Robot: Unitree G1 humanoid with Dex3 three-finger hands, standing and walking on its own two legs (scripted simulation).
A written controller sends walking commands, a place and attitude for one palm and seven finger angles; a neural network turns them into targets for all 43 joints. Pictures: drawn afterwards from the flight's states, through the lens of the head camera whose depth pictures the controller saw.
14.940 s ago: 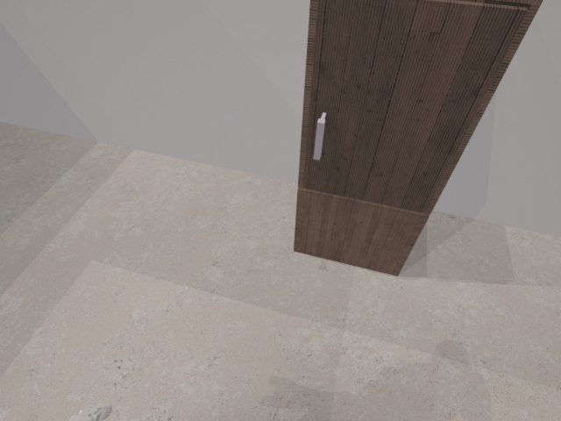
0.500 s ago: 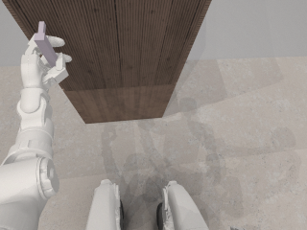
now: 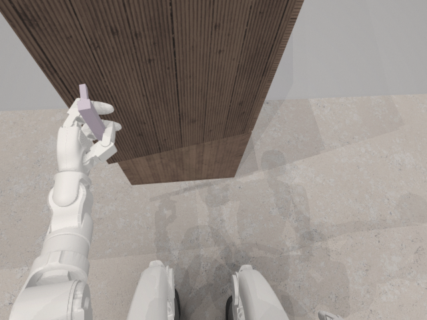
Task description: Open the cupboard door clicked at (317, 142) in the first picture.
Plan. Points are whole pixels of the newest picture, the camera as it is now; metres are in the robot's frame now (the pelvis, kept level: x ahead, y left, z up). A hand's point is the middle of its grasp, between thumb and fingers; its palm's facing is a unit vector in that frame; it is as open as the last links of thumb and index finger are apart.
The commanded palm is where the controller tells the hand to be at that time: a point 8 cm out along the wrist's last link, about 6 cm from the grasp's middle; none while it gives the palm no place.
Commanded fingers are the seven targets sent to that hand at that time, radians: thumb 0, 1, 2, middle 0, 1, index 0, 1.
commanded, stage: pull the door open along its arc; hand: left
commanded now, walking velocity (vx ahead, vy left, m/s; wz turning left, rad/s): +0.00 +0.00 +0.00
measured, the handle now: (95, 117) +0.48 +0.21 +0.02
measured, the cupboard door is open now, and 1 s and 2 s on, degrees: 11 41 43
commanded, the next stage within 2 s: open thumb and fingers to let go in 0.68 s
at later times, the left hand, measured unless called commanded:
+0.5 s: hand (154, 198) +0.32 +0.09 +0.02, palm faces +0.48 -0.88 +0.01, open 5.6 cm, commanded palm +0.25 +0.11 +0.01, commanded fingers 0.00 0.90 0.90 -0.40 -1.35 -0.40 -1.35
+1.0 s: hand (177, 218) +0.29 +0.06 +0.02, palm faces +0.45 -0.89 -0.03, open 6.4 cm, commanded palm +0.23 +0.09 +0.01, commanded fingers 0.00 0.06 0.54 -0.34 -1.26 -0.34 -1.26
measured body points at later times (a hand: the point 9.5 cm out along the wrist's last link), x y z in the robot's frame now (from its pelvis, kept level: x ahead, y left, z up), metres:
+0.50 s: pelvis +0.01 -0.02 +0.01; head +0.11 -0.01 +0.45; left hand +0.29 +0.14 +0.02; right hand +0.19 -0.23 -0.11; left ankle +0.04 +0.11 -0.61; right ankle +0.01 -0.12 -0.61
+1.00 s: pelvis +0.01 -0.05 +0.00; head +0.10 -0.05 +0.44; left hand +0.26 +0.10 +0.02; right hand +0.23 -0.24 -0.11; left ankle +0.04 +0.11 -0.61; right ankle +0.01 -0.12 -0.61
